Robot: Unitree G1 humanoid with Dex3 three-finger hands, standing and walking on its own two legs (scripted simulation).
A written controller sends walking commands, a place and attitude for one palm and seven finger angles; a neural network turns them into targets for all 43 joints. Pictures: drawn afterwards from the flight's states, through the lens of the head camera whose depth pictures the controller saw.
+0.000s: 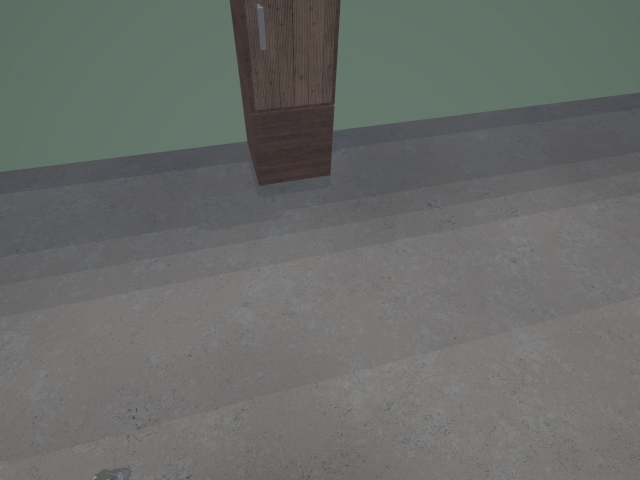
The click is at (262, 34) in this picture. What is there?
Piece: cupboard door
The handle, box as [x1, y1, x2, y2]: [257, 4, 265, 49]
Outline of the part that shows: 257,4 260,47 261,49 265,49 263,8 262,6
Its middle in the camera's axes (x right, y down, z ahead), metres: -0.22 -0.77 +1.40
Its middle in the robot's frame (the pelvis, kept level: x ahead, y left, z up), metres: +1.55 +0.30 -0.01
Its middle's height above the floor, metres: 0.76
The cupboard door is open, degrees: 0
